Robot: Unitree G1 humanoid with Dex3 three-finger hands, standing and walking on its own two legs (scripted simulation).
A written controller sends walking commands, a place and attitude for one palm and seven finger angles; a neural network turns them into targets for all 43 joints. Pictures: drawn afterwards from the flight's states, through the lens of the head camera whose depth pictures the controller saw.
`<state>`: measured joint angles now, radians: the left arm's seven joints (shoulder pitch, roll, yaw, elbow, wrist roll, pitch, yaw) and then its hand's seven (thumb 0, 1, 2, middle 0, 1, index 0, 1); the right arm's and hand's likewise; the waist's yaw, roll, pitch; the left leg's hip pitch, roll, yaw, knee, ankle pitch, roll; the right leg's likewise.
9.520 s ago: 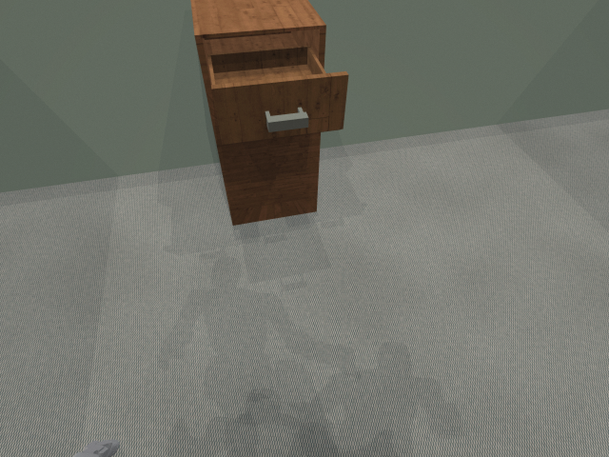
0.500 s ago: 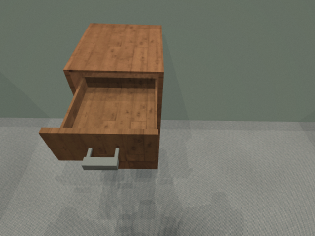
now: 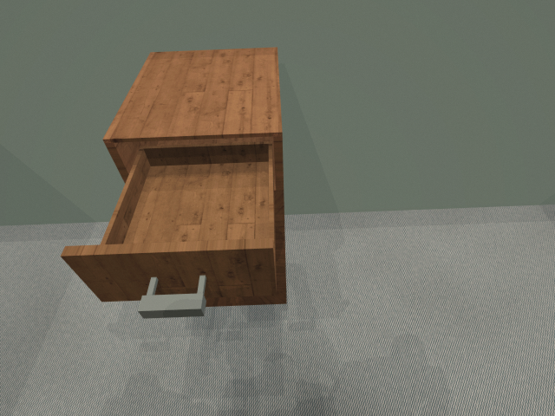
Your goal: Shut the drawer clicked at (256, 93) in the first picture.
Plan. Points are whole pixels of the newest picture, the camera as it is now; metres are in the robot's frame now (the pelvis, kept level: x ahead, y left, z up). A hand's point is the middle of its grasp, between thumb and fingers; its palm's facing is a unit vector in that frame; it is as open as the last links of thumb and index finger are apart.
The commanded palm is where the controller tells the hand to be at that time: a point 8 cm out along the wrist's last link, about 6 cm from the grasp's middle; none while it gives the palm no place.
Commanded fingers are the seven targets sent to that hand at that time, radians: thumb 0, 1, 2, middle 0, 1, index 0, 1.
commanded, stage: look again from close up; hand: left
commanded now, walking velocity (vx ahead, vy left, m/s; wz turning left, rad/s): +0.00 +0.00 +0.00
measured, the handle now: (175, 293) +0.32 +0.20 -0.05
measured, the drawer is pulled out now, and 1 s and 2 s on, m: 0.30 0.30 0.30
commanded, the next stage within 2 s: raise the hand and make a fist in 0.02 s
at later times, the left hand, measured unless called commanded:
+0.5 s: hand (172, 414) +0.14 +0.15 -0.03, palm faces +0.02 -1.00 +0.03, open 6.2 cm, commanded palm +0.10 +0.22 -0.04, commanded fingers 0.00 0.90 0.90 -0.60 -0.73 -0.60 -0.73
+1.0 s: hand (161, 410) +0.14 +0.16 +0.00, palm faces +0.10 -0.99 -0.04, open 3.7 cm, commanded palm +0.10 +0.20 +0.00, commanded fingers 0.00 0.90 0.90 -1.10 -1.27 -1.10 -1.27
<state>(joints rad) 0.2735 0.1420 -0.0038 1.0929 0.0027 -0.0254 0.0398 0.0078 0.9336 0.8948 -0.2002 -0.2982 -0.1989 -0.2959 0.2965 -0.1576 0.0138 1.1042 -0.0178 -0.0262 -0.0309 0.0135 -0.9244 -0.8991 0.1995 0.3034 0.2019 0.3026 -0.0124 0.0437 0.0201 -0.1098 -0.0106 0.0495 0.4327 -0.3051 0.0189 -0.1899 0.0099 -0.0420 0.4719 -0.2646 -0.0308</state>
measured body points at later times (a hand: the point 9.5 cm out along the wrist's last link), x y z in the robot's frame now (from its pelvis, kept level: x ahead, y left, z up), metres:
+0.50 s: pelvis -0.04 -0.01 -0.07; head +0.00 +0.01 +0.38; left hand +0.13 +0.21 -0.03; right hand +0.21 -0.26 -0.08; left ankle -0.04 +0.10 -0.74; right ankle -0.01 -0.10 -0.74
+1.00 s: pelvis -0.05 +0.00 -0.07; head +0.00 +0.00 +0.38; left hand +0.13 +0.21 +0.00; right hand +0.11 -0.23 -0.16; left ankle -0.04 +0.10 -0.74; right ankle -0.01 -0.10 -0.74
